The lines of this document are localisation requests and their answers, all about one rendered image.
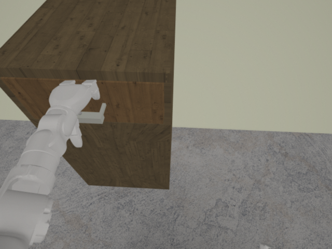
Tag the cabinet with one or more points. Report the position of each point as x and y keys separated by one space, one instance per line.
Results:
x=114 y=40

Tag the robot left upper arm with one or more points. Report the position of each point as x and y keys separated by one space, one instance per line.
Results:
x=24 y=218

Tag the robot left hand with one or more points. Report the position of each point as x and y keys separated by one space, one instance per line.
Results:
x=75 y=97

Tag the drawer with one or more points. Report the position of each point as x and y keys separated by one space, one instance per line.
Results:
x=126 y=101

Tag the left robot forearm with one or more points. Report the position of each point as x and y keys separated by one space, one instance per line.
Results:
x=35 y=170

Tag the handle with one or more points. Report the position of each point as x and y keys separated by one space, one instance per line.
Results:
x=92 y=117

